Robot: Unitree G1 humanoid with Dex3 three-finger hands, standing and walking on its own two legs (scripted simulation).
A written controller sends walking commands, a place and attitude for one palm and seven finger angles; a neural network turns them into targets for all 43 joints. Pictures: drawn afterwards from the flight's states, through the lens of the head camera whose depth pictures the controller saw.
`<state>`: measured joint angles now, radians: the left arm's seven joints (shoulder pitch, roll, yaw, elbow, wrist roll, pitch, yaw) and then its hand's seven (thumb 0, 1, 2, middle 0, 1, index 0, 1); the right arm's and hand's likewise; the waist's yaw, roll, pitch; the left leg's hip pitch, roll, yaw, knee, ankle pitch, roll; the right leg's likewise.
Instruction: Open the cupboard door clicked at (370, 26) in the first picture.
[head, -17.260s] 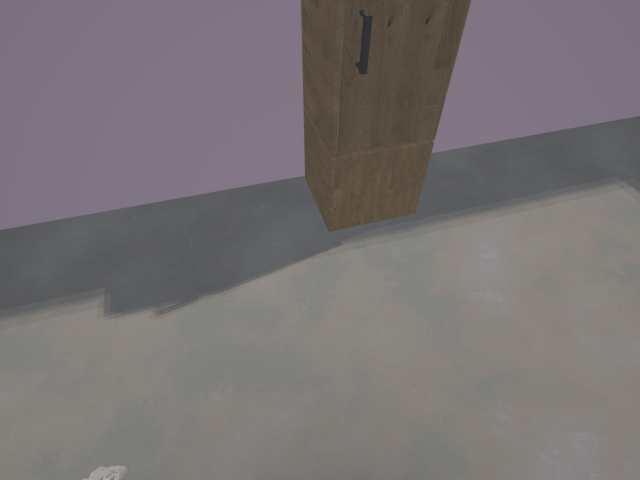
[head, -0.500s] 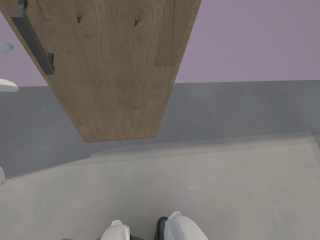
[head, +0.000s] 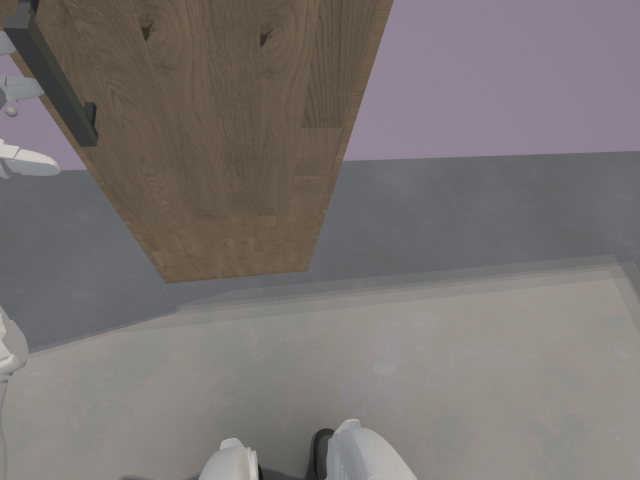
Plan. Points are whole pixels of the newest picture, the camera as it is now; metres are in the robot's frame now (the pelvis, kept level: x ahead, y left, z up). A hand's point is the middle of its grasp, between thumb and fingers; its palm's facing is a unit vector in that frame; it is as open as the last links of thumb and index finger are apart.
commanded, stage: slide the fingers in behind the handle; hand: left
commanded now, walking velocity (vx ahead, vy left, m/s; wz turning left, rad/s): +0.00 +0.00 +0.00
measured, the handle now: (61, 77) +0.55 +0.24 +0.10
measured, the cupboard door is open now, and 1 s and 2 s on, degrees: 0 0 0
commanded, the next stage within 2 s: close the thumb around the handle in 1.18 s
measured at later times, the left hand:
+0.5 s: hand (36, 116) +0.50 +0.26 +0.10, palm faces +0.03 -1.00 -0.01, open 14.0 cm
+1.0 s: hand (60, 121) +0.49 +0.23 +0.10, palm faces +0.04 -1.00 -0.02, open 14.0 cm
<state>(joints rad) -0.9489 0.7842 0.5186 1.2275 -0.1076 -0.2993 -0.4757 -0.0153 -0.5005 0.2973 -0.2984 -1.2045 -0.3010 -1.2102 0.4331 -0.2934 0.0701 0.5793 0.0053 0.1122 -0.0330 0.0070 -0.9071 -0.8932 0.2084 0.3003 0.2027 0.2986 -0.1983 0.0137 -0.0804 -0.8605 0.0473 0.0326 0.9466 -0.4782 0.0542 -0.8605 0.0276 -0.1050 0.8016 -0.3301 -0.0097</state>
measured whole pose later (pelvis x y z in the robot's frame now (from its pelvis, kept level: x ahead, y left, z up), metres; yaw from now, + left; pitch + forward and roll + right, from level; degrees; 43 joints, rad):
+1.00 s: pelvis +0.00 -0.01 +0.01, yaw +0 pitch +19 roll -3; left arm -0.87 0.61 0.45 1.17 -0.12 -0.35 -0.36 -0.02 -0.50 0.30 -0.30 -1.20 -0.30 -1.20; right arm 0.41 -0.28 0.06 0.59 0.01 0.10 -0.02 0.01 -0.91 -0.89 0.21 0.30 0.20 0.30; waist -0.16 0.02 -0.09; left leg -0.77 0.04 0.05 0.91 -0.47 0.05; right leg -0.79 0.02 -0.09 0.80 -0.33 -0.02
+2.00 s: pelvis +0.00 -0.01 +0.00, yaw +0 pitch +20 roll -3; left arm -0.89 0.60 0.45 1.17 -0.11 -0.35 -0.36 0.00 0.74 0.84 -0.39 -1.35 -0.39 -1.34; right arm 0.41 -0.29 0.05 0.59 0.00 0.09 -0.02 0.01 -0.91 -0.89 0.21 0.30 0.20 0.30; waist -0.18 0.02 -0.09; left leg -0.79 0.04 0.05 0.91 -0.47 0.05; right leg -0.81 0.03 -0.08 0.80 -0.34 -0.02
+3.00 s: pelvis +0.02 -0.05 +0.03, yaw +2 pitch +5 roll +0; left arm 0.23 -0.06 -0.15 -0.07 0.02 -0.10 0.48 0.02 0.66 0.72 -0.36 -1.29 -0.38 -1.34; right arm 0.15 -0.16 0.04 0.50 -0.05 0.09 0.00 0.01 -0.91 -0.89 0.21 0.30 0.20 0.30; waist -0.01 0.04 -0.09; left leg -0.38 0.03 0.03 0.72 -0.43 -0.01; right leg -0.44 0.02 -0.10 0.71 -0.36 -0.06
